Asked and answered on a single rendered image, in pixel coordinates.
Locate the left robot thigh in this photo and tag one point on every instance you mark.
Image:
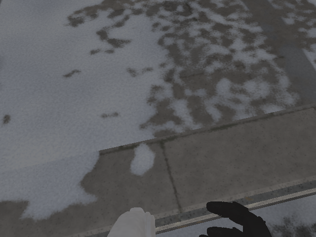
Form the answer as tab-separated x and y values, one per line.
134	223

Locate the robot left shin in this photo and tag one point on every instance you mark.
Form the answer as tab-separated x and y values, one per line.
137	209

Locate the right robot hand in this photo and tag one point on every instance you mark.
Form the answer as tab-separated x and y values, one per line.
253	225

